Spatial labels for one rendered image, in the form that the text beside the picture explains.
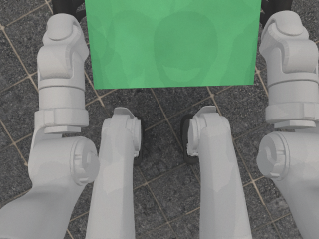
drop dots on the carton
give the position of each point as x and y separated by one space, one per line
172 43

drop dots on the robot left forearm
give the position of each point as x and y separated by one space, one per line
61 80

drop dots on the right robot thigh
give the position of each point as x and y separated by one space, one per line
223 210

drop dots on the robot right hand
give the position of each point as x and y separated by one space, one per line
271 7

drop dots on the right robot upper arm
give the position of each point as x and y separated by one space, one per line
291 160

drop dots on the robot right shin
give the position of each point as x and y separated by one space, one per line
204 110

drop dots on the left robot upper arm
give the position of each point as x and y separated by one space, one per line
59 169

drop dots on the robot right forearm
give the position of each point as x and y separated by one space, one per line
292 73

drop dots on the robot left hand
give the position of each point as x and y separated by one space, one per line
69 7

